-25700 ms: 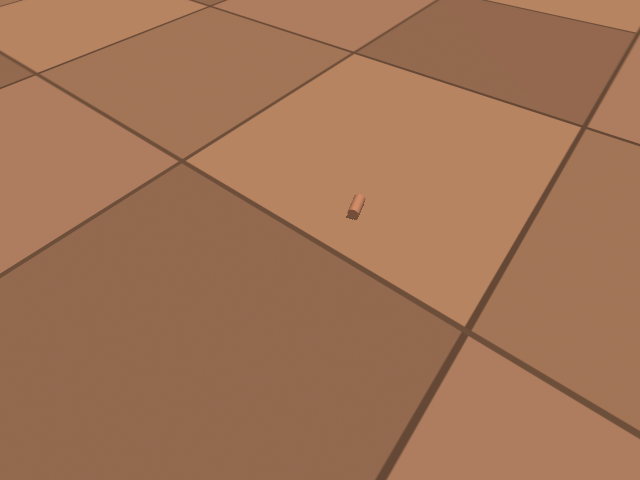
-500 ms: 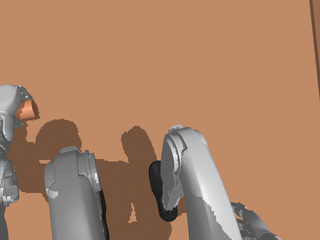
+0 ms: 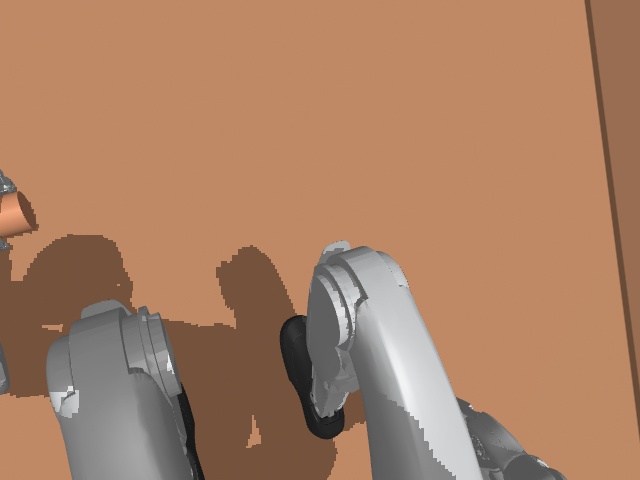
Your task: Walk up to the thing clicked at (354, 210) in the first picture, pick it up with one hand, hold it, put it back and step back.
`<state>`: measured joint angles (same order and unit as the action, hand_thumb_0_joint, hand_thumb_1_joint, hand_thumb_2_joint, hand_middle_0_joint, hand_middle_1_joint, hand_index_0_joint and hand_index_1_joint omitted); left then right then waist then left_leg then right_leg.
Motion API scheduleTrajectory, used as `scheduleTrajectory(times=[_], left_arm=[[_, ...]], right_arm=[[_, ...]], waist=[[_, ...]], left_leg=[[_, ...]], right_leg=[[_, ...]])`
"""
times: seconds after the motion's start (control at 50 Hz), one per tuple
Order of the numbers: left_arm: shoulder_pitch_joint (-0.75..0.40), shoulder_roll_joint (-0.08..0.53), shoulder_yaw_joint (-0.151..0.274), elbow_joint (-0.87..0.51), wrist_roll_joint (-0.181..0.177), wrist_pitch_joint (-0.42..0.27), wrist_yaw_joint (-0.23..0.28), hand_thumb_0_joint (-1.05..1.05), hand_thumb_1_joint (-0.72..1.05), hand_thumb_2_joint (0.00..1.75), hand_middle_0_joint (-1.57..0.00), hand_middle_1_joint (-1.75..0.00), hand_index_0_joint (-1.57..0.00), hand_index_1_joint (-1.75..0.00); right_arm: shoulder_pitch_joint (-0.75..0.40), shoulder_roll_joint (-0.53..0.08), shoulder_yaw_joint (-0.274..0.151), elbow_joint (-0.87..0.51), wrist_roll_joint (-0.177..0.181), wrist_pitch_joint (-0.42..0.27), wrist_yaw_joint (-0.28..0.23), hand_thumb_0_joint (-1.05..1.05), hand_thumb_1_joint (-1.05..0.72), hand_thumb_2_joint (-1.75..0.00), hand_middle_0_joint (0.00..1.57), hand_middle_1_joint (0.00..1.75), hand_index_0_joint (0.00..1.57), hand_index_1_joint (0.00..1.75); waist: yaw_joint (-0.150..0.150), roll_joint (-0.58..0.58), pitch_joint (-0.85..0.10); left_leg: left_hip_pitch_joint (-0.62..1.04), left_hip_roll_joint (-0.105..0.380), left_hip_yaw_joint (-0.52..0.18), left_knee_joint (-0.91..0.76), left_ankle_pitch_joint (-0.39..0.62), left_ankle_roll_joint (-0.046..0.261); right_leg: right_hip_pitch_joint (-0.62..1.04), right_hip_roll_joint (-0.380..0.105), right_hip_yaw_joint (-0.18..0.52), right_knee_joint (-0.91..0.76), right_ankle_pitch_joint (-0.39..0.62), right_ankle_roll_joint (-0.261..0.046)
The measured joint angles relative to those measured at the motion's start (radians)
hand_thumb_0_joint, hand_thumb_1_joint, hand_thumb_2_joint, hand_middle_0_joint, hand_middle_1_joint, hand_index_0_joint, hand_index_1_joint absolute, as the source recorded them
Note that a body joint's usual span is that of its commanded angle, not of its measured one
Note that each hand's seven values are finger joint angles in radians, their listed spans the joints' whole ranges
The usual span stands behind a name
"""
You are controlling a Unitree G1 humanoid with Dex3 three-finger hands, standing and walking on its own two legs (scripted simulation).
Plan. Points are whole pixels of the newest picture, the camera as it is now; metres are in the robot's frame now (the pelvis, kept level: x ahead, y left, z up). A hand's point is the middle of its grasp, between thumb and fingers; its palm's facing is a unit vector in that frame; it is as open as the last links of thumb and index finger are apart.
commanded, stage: rest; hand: left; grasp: from above
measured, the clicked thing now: out of the picture +0.43 +0.32 -0.27
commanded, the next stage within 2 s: open in 0.50 s
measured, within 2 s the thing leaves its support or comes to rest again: rests again in 0.98 s
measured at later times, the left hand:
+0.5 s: hand out of the picture +0.42 +0.32 -0.25, palm faces -0.46 -0.14 -0.88, open 7.9 cm
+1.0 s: hand out of the picture +0.43 +0.32 -0.25, palm faces -0.43 -0.14 -0.89, open 10.2 cm
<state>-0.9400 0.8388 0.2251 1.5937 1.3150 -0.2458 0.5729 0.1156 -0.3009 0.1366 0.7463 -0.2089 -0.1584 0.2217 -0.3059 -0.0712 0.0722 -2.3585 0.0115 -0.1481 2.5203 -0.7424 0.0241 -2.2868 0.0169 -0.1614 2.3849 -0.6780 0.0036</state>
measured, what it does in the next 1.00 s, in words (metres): stands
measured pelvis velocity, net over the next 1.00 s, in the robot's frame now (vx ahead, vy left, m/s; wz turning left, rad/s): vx -0.01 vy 0.00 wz -0.06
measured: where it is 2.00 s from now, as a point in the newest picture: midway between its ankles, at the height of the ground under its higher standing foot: (251, 427)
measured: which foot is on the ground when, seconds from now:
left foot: down 0.00-1.00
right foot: down 0.00-1.00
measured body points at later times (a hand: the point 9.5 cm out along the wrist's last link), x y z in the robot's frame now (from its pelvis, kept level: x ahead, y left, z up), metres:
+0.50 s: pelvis +0.00 +0.00 -0.01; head +0.26 +0.12 +0.33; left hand +0.44 +0.32 -0.20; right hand +0.04 -0.26 -0.08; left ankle +0.06 +0.12 -0.27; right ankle +0.10 -0.11 -0.27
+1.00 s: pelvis -0.01 +0.00 -0.01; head +0.26 +0.12 +0.33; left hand +0.45 +0.32 -0.20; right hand +0.04 -0.26 -0.06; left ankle +0.06 +0.12 -0.27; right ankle +0.10 -0.11 -0.27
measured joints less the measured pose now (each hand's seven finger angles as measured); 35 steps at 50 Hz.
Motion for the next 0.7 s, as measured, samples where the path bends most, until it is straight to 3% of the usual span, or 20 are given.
scheduleTrajectory(times=[0.12,0.54,0.7], left_arm=[[-0.005,0.040,-0.006,0.040,0.025,-0.014,0.008,0.00,0.29,0.21,-0.96,-0.13,-0.97,-0.16],[-0.050,0.099,-0.070,0.159,0.026,-0.028,0.082,0.01,0.29,0.16,-0.97,-0.17,-0.99,-0.19],[-0.056,0.129,-0.050,0.180,0.028,-0.036,0.088,0.01,0.28,0.18,-0.95,-0.22,-0.97,-0.22]], right_arm=[[0.004,-0.013,0.010,-0.002,-0.016,-0.015,0.012,0.00,-0.90,-0.89,0.21,0.30,0.20,0.30],[-0.009,-0.024,0.068,0.001,-0.039,-0.094,0.070,0.00,-0.90,-0.89,0.21,0.30,0.20,0.30],[-0.013,-0.037,0.083,-0.016,-0.041,-0.112,0.076,0.00,-0.90,-0.90,0.21,0.30,0.20,0.30]], waist=[[-0.010,-0.017,0.011],[-0.028,-0.038,0.039],[-0.035,-0.045,0.061]], left_leg=[[-0.007,-0.002,-0.011,0.020,0.006,0.001],[0.002,0.003,-0.036,0.051,-0.002,0.008],[0.007,0.008,-0.047,0.053,0.007,0.009]], right_leg=[[-0.001,0.001,-0.010,0.012,0.008,0.002],[0.019,0.012,-0.030,0.018,0.015,0.015],[0.024,0.019,-0.038,0.010,0.032,0.017]])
